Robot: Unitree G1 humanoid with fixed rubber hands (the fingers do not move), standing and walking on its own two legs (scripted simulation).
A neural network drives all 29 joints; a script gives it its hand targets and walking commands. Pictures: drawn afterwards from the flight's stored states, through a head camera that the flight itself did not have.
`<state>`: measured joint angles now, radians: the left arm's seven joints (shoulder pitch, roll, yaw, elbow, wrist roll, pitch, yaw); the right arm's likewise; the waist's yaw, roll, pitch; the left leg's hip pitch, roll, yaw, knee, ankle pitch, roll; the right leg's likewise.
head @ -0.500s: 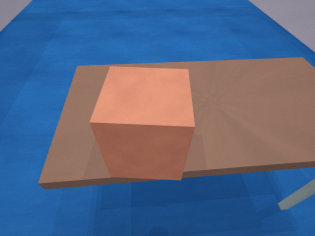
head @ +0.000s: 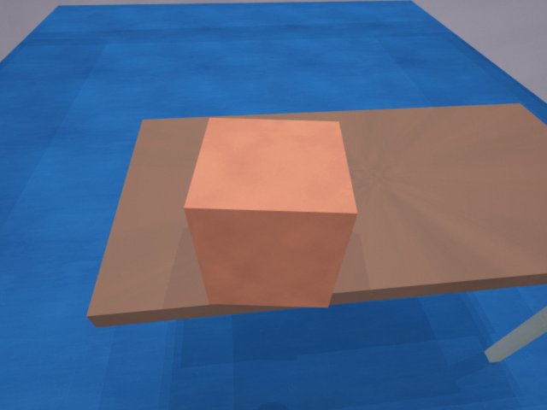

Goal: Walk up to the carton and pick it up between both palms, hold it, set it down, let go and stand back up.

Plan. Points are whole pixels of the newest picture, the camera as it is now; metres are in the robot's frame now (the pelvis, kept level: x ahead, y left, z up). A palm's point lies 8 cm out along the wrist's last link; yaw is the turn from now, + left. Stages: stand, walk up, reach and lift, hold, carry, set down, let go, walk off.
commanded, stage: walk up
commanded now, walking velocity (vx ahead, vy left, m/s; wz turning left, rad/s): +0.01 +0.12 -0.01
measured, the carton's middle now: (271, 216) +0.42 +0.01 +0.06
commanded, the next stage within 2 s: stand in 0.64 s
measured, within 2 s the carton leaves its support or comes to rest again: neither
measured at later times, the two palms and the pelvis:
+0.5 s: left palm out of the picture +0.00 +0.26 -0.15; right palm out of the picture -0.01 -0.18 -0.15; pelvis -0.01 +0.03 +0.00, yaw -1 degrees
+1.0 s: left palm out of the picture +0.03 +0.25 -0.15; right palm out of the picture +0.01 -0.19 -0.16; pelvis -0.03 +0.03 -0.01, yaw -1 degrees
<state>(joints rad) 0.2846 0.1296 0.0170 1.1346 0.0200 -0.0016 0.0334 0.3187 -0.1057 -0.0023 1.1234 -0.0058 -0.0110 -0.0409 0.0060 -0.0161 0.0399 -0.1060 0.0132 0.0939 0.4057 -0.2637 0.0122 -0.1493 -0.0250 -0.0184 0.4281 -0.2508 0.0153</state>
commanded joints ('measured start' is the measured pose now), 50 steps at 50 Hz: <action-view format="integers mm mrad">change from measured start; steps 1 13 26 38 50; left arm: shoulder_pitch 73 52 47 70 -753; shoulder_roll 173 62 118 85 199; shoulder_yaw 27 37 21 12 -1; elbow -62 -105 -53 -5 -496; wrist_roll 17 4 0 -12 -117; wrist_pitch -17 23 -12 -20 453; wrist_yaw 19 16 1 2 -7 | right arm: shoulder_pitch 58 175 71 70 -774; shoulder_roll -199 -310 -78 -109 -247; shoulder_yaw -63 -81 -6 -15 -34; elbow -20 -98 -76 -11 -410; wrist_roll -4 -20 1 -7 99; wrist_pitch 19 -4 12 3 457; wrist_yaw -10 -5 10 5 12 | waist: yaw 41 -66 -23 -1 -9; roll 70 391 -201 12 8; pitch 62 -52 26 70 -244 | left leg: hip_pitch -108 -33 -57 -43 -418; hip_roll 52 414 89 109 10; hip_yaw -17 -423 -73 -75 -18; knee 31 -190 -8 -99 229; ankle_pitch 108 240 5 123 -232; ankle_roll -9 112 -9 -20 17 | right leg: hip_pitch -4 -293 -69 -62 -388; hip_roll -223 33 -192 -72 -27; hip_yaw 121 -27 149 66 5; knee -58 381 -176 -161 178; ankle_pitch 342 -353 205 94 -236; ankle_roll -53 -17 -87 -43 -37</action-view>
